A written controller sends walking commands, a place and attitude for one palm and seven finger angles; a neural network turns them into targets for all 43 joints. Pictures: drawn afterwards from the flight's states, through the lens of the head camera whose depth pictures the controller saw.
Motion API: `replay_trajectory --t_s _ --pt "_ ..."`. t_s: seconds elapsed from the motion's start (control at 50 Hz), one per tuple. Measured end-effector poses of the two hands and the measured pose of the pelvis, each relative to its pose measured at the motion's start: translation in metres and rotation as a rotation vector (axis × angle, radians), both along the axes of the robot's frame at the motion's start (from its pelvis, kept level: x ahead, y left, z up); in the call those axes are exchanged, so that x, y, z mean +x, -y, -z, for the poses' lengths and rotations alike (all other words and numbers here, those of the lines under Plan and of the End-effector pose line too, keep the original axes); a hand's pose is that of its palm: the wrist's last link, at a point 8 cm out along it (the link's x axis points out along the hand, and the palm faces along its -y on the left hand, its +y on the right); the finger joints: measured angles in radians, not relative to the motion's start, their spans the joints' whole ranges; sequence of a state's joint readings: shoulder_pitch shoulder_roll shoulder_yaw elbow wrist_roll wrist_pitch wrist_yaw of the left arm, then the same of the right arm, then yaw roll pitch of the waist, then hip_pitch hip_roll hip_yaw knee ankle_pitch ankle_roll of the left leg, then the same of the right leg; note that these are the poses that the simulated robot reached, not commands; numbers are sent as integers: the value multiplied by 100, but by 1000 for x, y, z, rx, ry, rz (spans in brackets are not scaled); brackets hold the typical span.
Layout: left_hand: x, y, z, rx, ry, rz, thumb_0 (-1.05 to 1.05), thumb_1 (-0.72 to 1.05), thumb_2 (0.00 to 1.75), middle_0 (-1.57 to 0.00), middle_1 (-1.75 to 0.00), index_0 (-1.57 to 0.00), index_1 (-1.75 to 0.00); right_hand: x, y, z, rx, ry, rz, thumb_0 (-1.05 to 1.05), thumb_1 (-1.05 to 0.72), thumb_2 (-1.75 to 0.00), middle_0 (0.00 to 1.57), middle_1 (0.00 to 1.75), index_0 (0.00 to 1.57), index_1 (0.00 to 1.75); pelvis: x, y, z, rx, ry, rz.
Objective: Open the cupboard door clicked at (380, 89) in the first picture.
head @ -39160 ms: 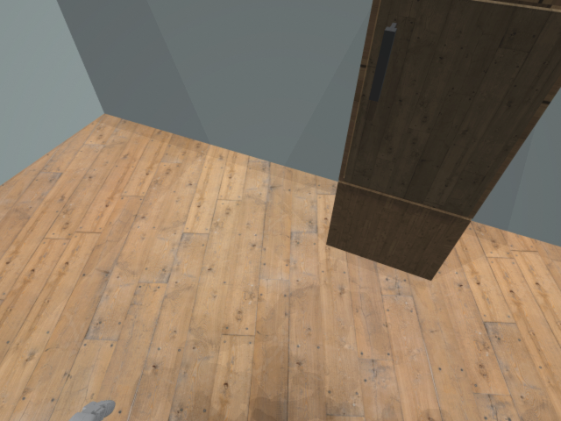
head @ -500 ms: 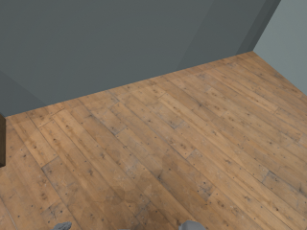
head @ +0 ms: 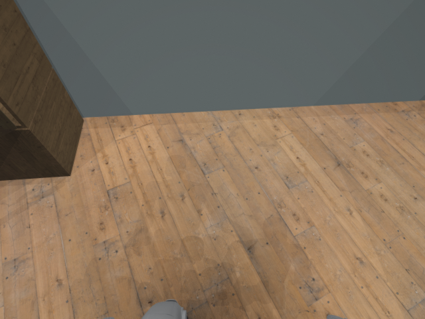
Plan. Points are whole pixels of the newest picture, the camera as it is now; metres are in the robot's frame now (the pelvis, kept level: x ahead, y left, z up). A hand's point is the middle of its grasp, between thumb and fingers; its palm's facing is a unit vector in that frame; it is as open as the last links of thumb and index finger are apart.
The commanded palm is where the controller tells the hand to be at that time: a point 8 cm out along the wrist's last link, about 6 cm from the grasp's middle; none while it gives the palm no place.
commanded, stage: turn to face it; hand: left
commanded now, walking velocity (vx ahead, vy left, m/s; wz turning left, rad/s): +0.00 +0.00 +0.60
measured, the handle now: out of the picture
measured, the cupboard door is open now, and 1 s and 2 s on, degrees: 37 37 37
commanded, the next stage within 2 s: take the last steps up to it in 1.28 s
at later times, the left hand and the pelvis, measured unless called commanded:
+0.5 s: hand out of the picture +0.10 +0.22 -0.15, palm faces +0.27 -0.92 -0.29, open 7.4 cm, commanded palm none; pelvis +0.04 -0.02 +0.00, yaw +16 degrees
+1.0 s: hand out of the picture -0.02 +0.22 -0.17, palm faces +0.59 -0.76 -0.26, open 7.4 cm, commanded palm none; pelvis +0.05 +0.01 +0.00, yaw +35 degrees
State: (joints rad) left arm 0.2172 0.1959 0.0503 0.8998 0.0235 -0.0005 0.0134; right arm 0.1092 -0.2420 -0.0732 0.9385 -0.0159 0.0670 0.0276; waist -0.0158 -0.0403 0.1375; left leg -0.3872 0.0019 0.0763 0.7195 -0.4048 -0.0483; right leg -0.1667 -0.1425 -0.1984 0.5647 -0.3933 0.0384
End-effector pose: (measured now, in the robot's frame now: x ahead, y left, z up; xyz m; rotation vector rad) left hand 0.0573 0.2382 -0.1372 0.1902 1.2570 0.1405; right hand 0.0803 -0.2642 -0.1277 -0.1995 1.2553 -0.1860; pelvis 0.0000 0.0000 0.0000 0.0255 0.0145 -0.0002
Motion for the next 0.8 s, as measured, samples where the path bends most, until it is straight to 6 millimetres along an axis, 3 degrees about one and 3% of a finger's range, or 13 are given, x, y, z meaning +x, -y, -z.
replay_trajectory --t_s 0.1,0.22,0.34,0.48,0.54,0.64,0.72,0.8 --pt "-22 -36 18 14 -65 -90 1 92 90 -21 -30 -20 -30 50 -22 -3 -38 106 -102 1 -91 -90 20 30 20 30 6 -16 12 -16 6 -54" --pt "-7 -55 -1 38 3 -152 1 91 90 -20 -30 -20 -30 63 -39 -13 -41 96 -174 1 -91 -90 20 30 20 30 12 -20 -1 -42 -1 -122" --pt "14 -52 -18 55 93 -187 1 91 90 -20 -30 -20 -30 64 -42 -10 -9 43 -216 1 -91 -90 21 30 20 30 21 -11 -7 -52 -10 -193" --pt "27 -26 -24 91 166 -231 1 91 90 -20 -30 -20 -30 73 -21 12 32 -13 -239 1 -90 -90 21 30 20 30 36 16 3 -27 -22 -279" --pt "16 -12 -26 98 152 -267 1 91 90 -20 -30 -20 -30 85 -12 18 34 -32 -264 1 -91 -90 21 30 20 30 40 22 2 -31 -6 -323" --pt "-10 9 -25 61 96 -355 1 91 90 -20 -30 -20 -30 111 -13 9 27 -51 -330 1 -91 -90 20 30 20 30 49 25 -6 -8 4 -399" --pt "-37 19 -16 22 55 -431 1 91 90 -20 -30 -20 -30 140 -31 2 19 -39 -416 1 -91 -90 20 30 20 30 54 21 -7 8 7 -457" --pt "-74 14 0 -1 5 -520 1 91 90 -21 -30 -20 -30 175 -66 0 7 19 -520 1 -91 -90 20 30 20 30 55 9 1 5 13 -516"
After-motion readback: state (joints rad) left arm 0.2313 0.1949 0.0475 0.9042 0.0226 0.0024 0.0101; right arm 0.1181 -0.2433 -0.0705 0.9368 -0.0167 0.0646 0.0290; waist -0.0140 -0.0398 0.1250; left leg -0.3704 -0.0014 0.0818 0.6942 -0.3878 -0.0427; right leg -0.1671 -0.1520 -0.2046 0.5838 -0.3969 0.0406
